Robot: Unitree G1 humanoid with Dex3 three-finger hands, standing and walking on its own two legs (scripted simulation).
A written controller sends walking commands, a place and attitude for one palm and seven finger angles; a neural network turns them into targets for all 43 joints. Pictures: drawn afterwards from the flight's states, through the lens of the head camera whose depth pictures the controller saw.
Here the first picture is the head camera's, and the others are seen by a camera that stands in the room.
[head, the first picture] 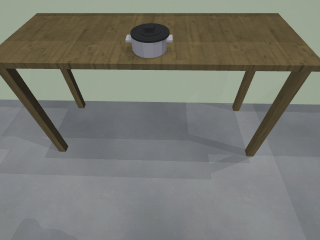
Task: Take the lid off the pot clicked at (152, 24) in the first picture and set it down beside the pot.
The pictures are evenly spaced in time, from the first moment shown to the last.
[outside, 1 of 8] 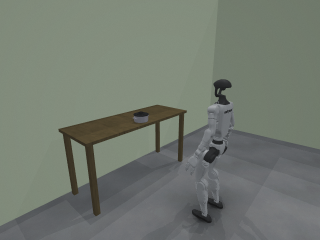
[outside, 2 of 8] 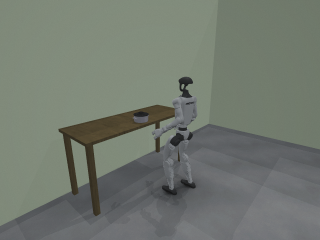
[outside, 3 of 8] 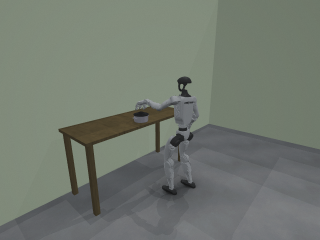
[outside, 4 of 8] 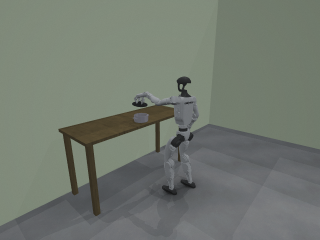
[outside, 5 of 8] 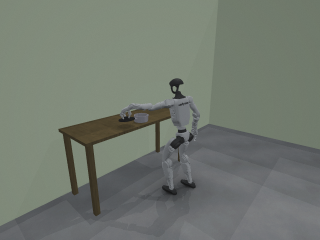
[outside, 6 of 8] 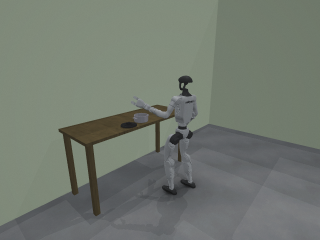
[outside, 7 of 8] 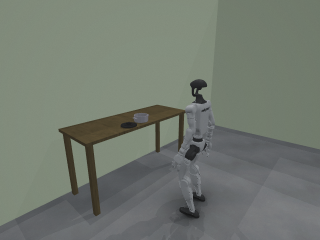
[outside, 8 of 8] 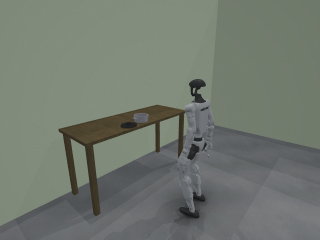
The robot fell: no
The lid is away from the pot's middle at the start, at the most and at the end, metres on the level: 0.01 0.23 0.22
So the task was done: yes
